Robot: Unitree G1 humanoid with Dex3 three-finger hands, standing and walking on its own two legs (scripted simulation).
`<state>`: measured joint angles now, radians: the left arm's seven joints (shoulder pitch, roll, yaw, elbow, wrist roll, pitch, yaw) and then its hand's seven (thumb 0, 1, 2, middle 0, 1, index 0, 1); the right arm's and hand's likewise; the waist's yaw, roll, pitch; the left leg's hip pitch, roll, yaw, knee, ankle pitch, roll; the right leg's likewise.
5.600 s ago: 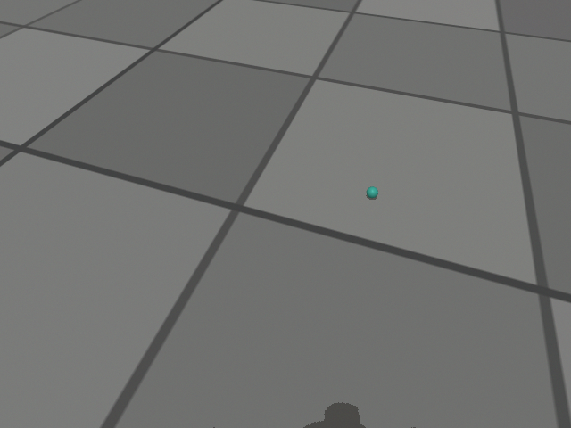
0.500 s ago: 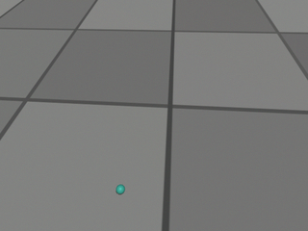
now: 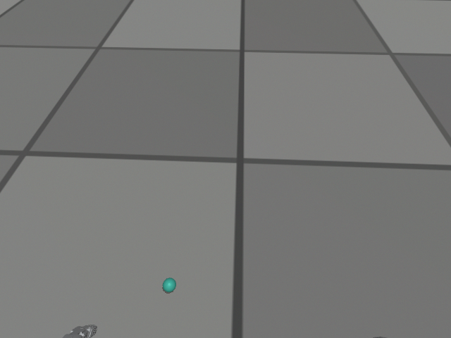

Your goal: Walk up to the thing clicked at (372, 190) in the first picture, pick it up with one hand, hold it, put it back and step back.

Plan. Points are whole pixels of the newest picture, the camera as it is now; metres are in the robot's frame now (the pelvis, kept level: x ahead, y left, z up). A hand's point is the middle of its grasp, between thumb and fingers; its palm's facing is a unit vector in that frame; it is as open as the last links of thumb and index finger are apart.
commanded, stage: walk up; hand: left
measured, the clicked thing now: (169, 284) +0.44 +0.25 -0.75
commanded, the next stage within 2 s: stand in 0.60 s
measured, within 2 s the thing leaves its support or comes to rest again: neither
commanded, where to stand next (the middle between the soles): +0.08 +0.02 m, yaw +4 degrees
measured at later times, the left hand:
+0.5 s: hand out of the picture +0.10 +0.25 -0.15, palm faces -0.02 -0.93 -0.35, open 7.4 cm
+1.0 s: hand out of the picture +0.09 +0.25 -0.15, palm faces -0.01 -0.94 -0.34, open 7.4 cm
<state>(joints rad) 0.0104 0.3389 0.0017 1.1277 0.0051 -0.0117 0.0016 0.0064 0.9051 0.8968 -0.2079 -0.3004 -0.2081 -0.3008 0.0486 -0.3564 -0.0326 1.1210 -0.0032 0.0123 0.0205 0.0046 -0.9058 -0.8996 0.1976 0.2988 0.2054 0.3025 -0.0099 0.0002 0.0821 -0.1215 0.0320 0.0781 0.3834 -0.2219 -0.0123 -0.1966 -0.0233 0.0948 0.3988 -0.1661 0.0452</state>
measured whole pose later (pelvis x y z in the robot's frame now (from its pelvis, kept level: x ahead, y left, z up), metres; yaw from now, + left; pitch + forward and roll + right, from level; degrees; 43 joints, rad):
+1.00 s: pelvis +0.02 +0.00 +0.00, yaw +2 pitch -2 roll +0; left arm 0.11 0.35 0.00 1.13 0.00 -0.01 -0.01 0.01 0.91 0.90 -0.21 -0.30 -0.21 -0.30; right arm 0.10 -0.36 -0.02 1.14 -0.01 -0.01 0.01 0.01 -0.91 -0.90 0.20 0.30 0.21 0.30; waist -0.01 0.00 0.06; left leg -0.08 0.03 0.05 0.33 -0.22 -0.02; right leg -0.15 -0.03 0.06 0.35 -0.17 0.04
